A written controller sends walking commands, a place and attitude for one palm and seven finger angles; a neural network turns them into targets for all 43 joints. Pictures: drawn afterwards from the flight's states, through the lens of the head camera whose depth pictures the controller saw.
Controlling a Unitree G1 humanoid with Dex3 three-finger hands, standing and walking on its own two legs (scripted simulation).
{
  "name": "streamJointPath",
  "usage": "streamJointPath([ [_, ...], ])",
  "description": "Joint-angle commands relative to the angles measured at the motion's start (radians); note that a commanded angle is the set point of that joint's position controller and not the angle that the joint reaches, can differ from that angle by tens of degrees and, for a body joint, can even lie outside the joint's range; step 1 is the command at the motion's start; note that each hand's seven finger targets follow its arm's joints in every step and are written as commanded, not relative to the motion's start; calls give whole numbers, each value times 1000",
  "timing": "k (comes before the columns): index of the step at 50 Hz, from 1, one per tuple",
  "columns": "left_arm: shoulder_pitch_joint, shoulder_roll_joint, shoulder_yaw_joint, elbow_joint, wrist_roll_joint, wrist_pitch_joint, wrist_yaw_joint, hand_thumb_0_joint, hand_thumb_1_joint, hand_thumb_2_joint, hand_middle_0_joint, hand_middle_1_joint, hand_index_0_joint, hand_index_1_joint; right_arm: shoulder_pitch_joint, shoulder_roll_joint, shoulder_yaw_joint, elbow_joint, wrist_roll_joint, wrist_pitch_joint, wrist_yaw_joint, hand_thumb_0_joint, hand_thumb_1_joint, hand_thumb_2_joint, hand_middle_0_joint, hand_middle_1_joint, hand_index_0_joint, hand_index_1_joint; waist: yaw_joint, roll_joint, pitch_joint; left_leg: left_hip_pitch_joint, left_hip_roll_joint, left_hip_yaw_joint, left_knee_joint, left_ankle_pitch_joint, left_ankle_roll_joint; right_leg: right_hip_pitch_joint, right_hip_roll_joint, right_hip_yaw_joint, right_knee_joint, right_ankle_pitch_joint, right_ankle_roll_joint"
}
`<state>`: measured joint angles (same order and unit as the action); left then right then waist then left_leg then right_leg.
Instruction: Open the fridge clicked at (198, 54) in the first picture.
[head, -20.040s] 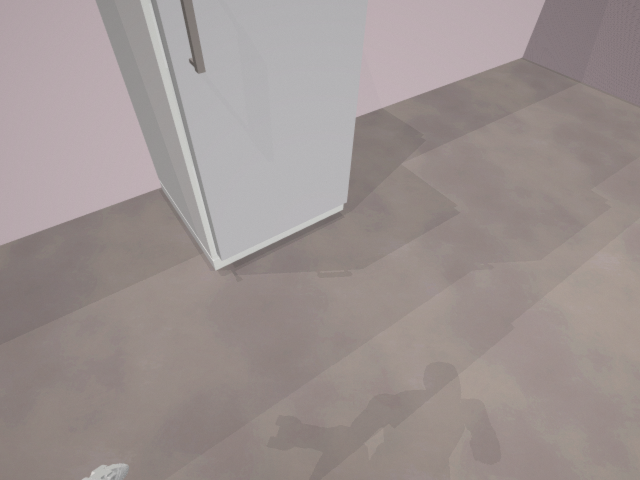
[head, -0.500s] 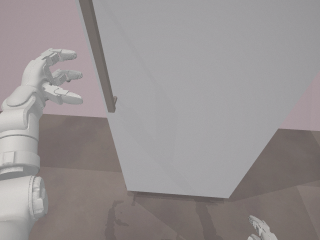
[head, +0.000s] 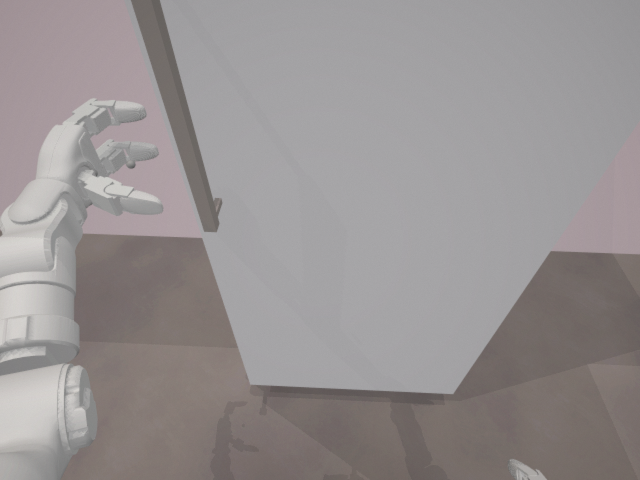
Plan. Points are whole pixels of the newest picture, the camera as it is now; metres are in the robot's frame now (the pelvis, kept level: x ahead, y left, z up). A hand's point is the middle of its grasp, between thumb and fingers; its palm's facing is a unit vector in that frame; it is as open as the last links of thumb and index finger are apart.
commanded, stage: feel for the door with the fingertips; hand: left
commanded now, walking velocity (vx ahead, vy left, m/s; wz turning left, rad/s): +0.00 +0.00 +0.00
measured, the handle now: (189, 125) +0.48 +0.18 +0.22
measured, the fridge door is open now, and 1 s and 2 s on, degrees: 0 0 0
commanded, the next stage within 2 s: slide the fingers in behind the handle in 0.92 s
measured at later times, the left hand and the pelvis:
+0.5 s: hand (164, 166) +0.41 +0.19 +0.20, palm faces +0.02 -1.00 -0.04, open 14.0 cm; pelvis +0.00 +0.00 +0.00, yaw +1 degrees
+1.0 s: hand (160, 153) +0.43 +0.21 +0.21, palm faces +0.03 -1.00 -0.02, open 13.7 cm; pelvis -0.01 +0.00 +0.00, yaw +0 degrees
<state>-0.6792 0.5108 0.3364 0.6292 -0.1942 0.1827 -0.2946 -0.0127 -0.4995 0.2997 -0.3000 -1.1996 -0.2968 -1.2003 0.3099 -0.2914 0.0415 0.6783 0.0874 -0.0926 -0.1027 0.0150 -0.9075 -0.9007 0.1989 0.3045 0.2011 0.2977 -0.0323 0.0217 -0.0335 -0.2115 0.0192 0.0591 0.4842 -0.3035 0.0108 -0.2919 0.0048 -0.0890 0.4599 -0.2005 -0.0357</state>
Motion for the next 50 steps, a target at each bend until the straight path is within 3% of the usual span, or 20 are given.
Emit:
streamJointPath([
  [1, -512, 272, 45, -216, -24, -42, -1, 0, -500, 300, -300, -1200, -300, -1200, -81, -148, -53, -130, 5, -55, -9, 0, -900, -900, 200, 300, 200, 300, -5, 47, -277, 27, -8, -80, -55, 281, 15, 168, -13, 72, -30, 242, -4],
  [3, -485, 292, 52, -199, -21, -26, -5, 0, -500, 300, -300, -1200, -300, -1200, -85, -158, -54, -129, 5, -48, -9, 0, -900, -900, 200, 300, 200, 300, 2, 38, -279, 22, -12, -75, -53, 284, 17, 180, -16, 74, -27, 247, -5],
  [5, -493, 212, -5, -219, -26, -16, -7, 0, -500, 300, -300, -1200, -300, -1200, -97, -139, -51, -137, 7, -52, -8, 0, -900, -900, 200, 300, 200, 300, -4, 50, -291, 37, -12, -75, -50, 300, 17, 177, -17, 71, -24, 267, -4],
  [7, -476, 181, -25, -237, -32, -7, -7, 0, -500, 300, -300, -1200, -300, -1200, -105, -140, -52, -142, 8, -52, -6, 0, -900, -900, 200, 300, 200, 300, -3, 43, -299, 49, -10, -79, -46, 315, 15, 172, -14, 67, -20, 276, -6],
  [8, -467, 209, -2, -241, -33, -11, -3, 0, -500, 300, -300, -1200, -300, -1200, -102, -148, -56, -136, 6, -49, -6, 0, -900, -900, 200, 300, 200, 300, 0, 15, -303, 55, -7, -80, -42, 333, 15, 181, -15, 66, -18, 291, -7],
  [9, -478, 173, -30, -263, -37, -8, -3, 0, -500, 300, -300, -1200, -300, -1200, -113, -138, -52, -144, 9, -49, -5, 0, -900, -900, 200, 300, 200, 300, -2, 31, -300, 52, -10, -82, -47, 326, 15, 173, -15, 64, -20, 283, -4],
  [10, -476, 154, -33, -243, -45, -1, 2, 0, -500, 300, -300, -1200, -300, -1200, -118, -136, -49, -142, 9, -50, -6, 0, -900, -900, 200, 300, 200, 300, -5, 0, -269, 43, -10, -83, -48, 296, 16, 157, -13, 62, -25, 258, -3],
  [13, -458, 229, 39, -254, -44, -1, 28, 0, -500, 300, -300, -1200, -300, -1200, -130, -148, -51, -135, 3, -44, -6, 0, -900, -900, 200, 300, 200, 300, 16, -33, -282, 27, -11, -78, -50, 274, 17, 183, -21, 76, -26, 241, -2],
  [16, -489, 159, -12, -246, -30, 6, 52, 0, -500, 300, -300, -1200, -300, -1200, -142, -125, -40, -139, 4, -41, -4, 0, -900, -900, 200, 300, 200, 300, 3, -7, -238, 12, -14, -76, -53, 260, 16, 159, -22, 74, -28, 231, 2],
  [18, -506, 195, 0, -275, -9, -1, 74, 0, -500, 300, -300, -1200, -300, -1200, -149, -131, -43, -139, 1, -35, -4, 0, -900, -900, 200, 300, 200, 300, 6, 25, -255, 28, -13, -74, -53, 250, 15, 164, -25, 81, -30, 205, 0],
  [21, -560, 118, -63, -342, -7, -18, 84, 0, -500, 300, -300, -1200, -300, -1200, -160, -111, -37, -153, 2, -40, -6, 0, -900, -900, 200, 300, 200, 300, 1, 69, -308, 67, -16, -77, -52, 291, 14, 183, -18, 73, -23, 245, -4],
  [24, -561, 182, -2, -298, -17, -22, 88, 0, -500, 300, -300, -1200, -300, -1200, -149, -122, -39, -136, -3, -40, -12, 0, -900, -900, 200, 300, 200, 300, 3, 14, -318, 59, -12, -81, -56, 285, 16, 197, -17, 74, -29, 245, -1],
  [27, -566, 185, 10, -216, -16, -10, 87, 0, -500, 300, -300, -1200, -300, -1200, -143, -122, -35, -122, -3, -39, -16, 0, -900, -900, 200, 300, 200, 300, -1, -28, -271, 15, -15, -79, -68, 245, 16, 191, -19, 75, -37, 216, 3],
  [28, -531, 222, 40, -173, -9, -5, 91, 0, -500, 300, -300, -1200, -300, -1200, -137, -132, -38, -114, -5, -36, -15, 0, -900, -900, 200, 300, 200, 300, 5, -49, -264, 7, -14, -76, -65, 239, 17, 194, -23, 83, -39, 210, 6],
  [32, -567, 169, -26, -135, 9, -4, 81, 0, -500, 300, -300, -1200, -300, -1200, -121, -125, -38, -118, -3, -35, -8, 0, -900, -900, 200, 300, 200, 300, -8, 7, -259, 0, -16, -75, -66, 235, 15, 176, -24, 82, -37, 207, 1],
  [36, -604, 198, -12, -121, -3, -30, 54, 0, -500, 300, -300, -1200, -300, -1200, -95, -135, -46, -115, -3, -37, -11, 0, -900, -900, 200, 300, 200, 300, -22, -38, -294, -9, -15, -71, -55, 246, 18, 197, -24, 90, -30, 247, 5],
  [43, -646, 257, 27, -136, 1, -84, 56, 0, -500, 300, -300, -1200, -300, -1200, -69, -144, -57, -102, -6, -50, -7, 0, -900, -900, 200, 300, 200, 300, -17, 22, -322, 8, -15, -70, -44, 264, 19, 193, -22, 97, -24, 254, 0],
  [45, -654, 223, 2, -122, 3, -81, 60, 0, -500, 300, -300, -1200, -300, -1200, -65, -136, -54, -103, -3, -53, -5, 0, -900, -900, 200, 300, 200, 300, -24, 35, -314, 2, -17, -71, -45, 258, 19, 182, -19, 92, -26, 246, 1],
  [48, -684, 252, 15, -94, 9, -83, 66, 0, -500, 300, -300, -1200, -300, -1200, -53, -149, -58, -87, -6, -54, -3, 0, -900, -900, 200, 300, 200, 300, -31, 28, -296, -1, -15, -75, -48, 232, 19, 162, -19, 93, -36, 206, -2],
  [50, -719, 203, -29, -105, 10, -87, 64, 0, -500, 300, -300, -1200, -300, -1200, -52, -139, -56, -91, -3, -57, -3, 0, -900, -900, 200, 300, 200, 300, -44, 49, -310, 10, -17, -77, -49, 240, 20, 155, -14, 85, -35, 215, 0],
])
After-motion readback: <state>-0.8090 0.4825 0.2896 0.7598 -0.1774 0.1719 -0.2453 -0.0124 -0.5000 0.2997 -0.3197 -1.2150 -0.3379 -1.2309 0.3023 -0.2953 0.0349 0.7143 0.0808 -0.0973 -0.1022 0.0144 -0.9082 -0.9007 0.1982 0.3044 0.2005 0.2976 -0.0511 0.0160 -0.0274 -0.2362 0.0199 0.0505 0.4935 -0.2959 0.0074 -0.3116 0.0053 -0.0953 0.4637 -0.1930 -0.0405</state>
